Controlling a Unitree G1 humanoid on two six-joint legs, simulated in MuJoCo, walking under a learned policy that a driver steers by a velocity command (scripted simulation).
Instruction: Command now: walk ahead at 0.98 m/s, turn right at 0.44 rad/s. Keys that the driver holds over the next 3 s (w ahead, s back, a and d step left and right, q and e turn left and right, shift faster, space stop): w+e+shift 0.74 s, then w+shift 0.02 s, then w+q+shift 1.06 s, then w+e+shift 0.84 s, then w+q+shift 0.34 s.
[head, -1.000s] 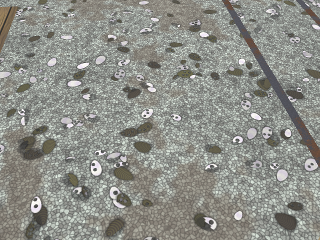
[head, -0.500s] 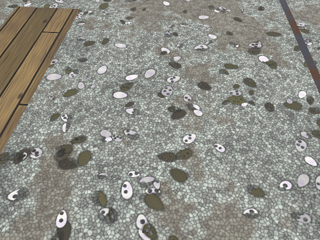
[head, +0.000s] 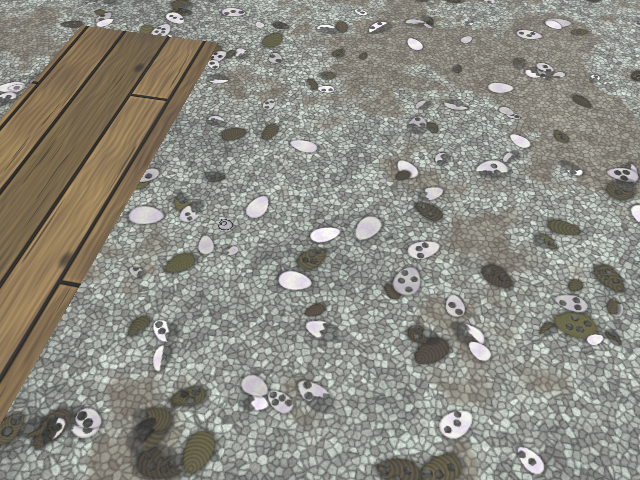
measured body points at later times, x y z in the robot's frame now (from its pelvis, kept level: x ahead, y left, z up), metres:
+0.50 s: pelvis +0.47 -0.01 +0.00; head +0.50 -0.02 +0.45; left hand +0.53 +0.28 -0.12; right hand +0.68 -0.27 -0.04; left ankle +0.71 +0.10 -0.70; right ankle +0.29 -0.03 -0.73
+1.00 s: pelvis +0.85 -0.20 -0.02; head +0.88 -0.23 +0.43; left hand +1.19 -0.24 -0.06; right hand +0.60 -0.30 -0.14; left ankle +0.74 +0.08 -0.67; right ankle +0.89 -0.33 -0.73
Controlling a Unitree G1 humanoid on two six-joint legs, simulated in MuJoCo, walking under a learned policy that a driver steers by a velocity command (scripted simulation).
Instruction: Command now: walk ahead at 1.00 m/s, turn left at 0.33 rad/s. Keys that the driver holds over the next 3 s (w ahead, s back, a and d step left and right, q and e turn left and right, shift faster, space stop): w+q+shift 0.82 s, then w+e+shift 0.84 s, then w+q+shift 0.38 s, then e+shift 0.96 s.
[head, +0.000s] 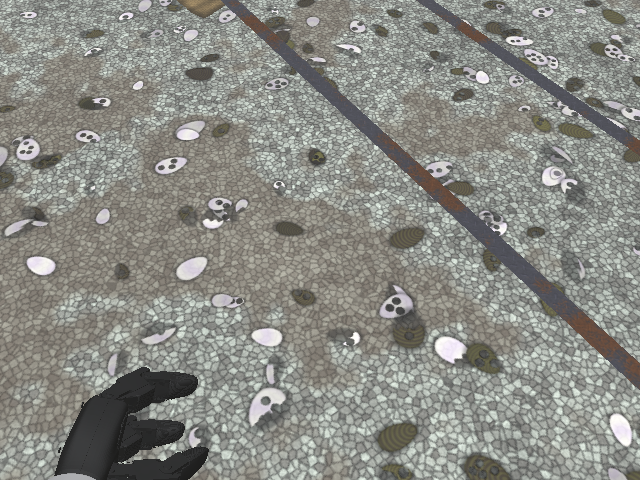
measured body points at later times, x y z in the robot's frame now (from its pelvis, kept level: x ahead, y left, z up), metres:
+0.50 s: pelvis +0.45 +0.09 -0.01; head +0.47 +0.09 +0.44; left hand +0.45 +0.36 -0.13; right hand +0.64 -0.15 -0.13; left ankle +0.52 +0.13 -0.71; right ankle +0.28 -0.10 -0.56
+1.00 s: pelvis +0.87 +0.24 +0.02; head +0.89 +0.26 +0.47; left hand +0.73 +0.51 -0.08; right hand +1.17 +0.12 -0.08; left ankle +0.71 +0.23 -0.60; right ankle +0.98 +0.18 -0.71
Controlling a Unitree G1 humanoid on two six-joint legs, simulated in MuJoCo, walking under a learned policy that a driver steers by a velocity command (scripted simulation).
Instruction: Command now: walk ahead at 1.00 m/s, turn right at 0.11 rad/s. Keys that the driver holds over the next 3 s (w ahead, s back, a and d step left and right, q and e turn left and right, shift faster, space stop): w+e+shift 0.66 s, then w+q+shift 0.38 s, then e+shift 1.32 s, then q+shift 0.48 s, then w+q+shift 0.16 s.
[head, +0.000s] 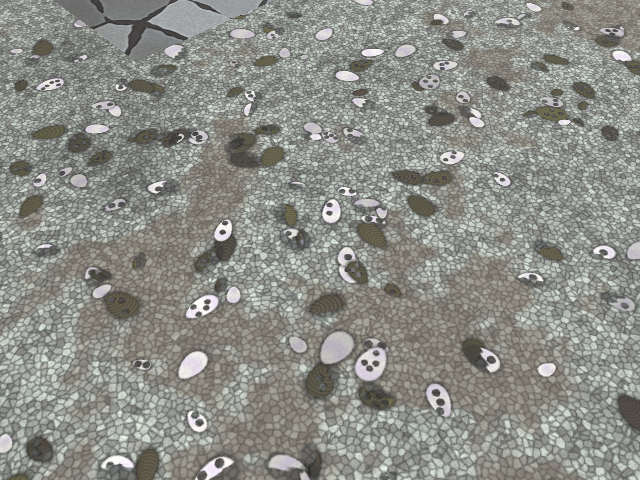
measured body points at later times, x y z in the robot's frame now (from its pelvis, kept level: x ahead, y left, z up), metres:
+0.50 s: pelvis +0.42 -0.02 +0.00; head +0.44 -0.03 +0.45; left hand +0.69 +0.18 -0.08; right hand +0.33 -0.31 -0.11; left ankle +0.35 +0.12 -0.73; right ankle +0.46 -0.15 -0.65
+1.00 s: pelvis +0.83 -0.25 +0.00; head +0.85 -0.25 +0.45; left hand +0.96 -0.01 -0.13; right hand +0.85 -0.53 -0.11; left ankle +1.09 -0.23 -0.66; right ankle +0.69 -0.20 -0.73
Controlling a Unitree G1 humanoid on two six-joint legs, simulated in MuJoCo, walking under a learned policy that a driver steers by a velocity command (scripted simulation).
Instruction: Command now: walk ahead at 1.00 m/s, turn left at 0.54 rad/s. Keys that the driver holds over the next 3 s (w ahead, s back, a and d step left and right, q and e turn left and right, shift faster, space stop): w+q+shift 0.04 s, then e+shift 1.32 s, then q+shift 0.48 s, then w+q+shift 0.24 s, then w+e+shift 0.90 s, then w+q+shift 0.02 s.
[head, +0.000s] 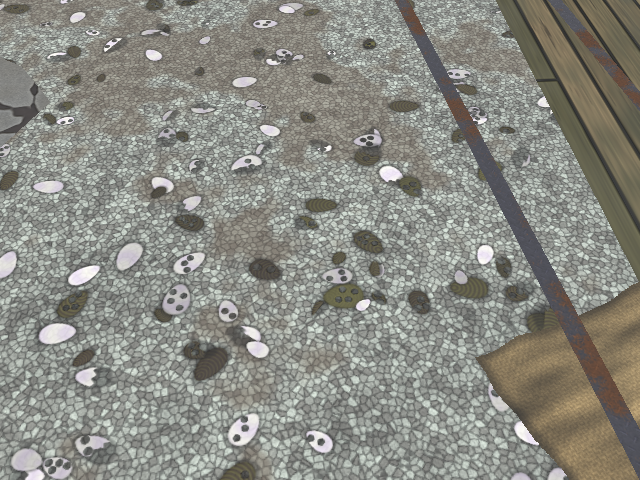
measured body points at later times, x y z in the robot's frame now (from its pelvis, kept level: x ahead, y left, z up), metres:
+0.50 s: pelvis +0.35 +0.03 +0.01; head +0.39 +0.02 +0.46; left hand +0.51 +0.28 -0.10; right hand +0.46 -0.25 -0.11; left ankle +0.31 +0.07 -0.73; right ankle +0.48 -0.13 -0.68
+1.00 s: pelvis +0.50 +0.04 +0.00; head +0.53 +0.01 +0.45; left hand +0.82 +0.18 -0.06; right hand +0.50 -0.30 -0.09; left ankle +0.62 +0.12 -0.73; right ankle +0.50 -0.08 -0.73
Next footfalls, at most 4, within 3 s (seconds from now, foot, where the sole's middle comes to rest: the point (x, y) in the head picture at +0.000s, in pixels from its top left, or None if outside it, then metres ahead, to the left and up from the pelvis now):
0.12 left None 0.34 0.08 -0.77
0.60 right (388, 455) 0.54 -0.09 -0.77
1.00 left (301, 399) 0.65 0.09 -0.77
1.44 right None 0.41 -0.07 -0.77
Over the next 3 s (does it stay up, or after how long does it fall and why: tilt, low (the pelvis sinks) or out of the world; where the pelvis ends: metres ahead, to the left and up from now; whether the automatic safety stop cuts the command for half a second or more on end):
stays up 1.17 -0.50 0.00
